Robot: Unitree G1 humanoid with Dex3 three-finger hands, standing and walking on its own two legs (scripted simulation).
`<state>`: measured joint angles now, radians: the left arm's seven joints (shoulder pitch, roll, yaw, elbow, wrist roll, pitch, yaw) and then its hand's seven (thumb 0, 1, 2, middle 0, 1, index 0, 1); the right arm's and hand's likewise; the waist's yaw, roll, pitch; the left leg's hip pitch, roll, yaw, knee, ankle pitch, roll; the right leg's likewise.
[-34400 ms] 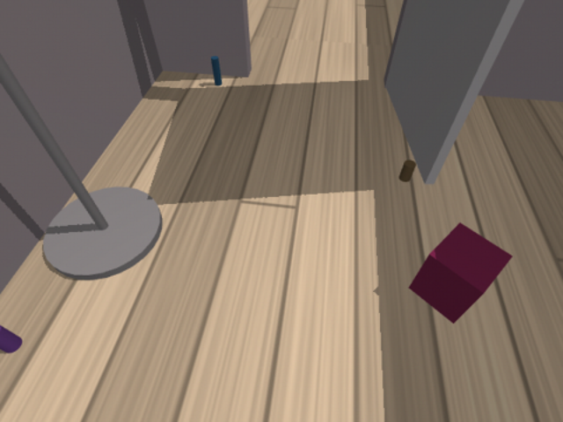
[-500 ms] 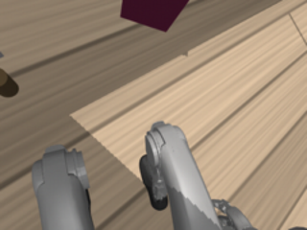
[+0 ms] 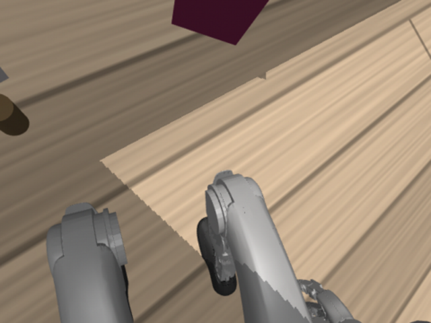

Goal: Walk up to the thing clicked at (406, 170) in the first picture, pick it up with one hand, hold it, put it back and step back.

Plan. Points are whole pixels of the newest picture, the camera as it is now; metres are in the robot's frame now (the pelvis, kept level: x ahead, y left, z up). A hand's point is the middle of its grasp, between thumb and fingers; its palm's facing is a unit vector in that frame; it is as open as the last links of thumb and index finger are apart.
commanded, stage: approach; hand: left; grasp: from above
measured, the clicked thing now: (5, 116) +0.52 +0.31 -0.28
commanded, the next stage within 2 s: close in in 0.54 s
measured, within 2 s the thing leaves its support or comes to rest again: neither
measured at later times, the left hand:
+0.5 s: hand out of the picture +0.48 +0.35 -0.15, palm faces -0.45 -0.08 -0.89, open 13.9 cm
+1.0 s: hand out of the picture +0.48 +0.35 -0.16, palm faces -0.44 -0.06 -0.89, open 13.9 cm
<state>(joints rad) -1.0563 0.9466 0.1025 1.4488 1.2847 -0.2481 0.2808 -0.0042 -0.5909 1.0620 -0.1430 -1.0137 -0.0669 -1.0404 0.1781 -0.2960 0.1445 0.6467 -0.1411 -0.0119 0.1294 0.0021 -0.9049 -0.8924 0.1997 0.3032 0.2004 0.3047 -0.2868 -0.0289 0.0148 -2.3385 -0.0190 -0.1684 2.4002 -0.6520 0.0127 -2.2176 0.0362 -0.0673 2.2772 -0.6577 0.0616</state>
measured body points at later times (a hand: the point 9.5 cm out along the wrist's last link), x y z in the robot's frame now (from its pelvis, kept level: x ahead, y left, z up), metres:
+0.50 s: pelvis +0.00 -0.01 +0.01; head +0.25 +0.09 +0.37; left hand +0.50 +0.35 -0.10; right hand +0.04 -0.28 -0.07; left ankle +0.08 +0.12 -0.30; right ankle +0.11 -0.14 -0.30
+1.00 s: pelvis -0.01 -0.01 -0.01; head +0.24 +0.09 +0.35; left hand +0.50 +0.35 -0.10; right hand +0.04 -0.27 -0.10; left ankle +0.08 +0.12 -0.30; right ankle +0.11 -0.14 -0.30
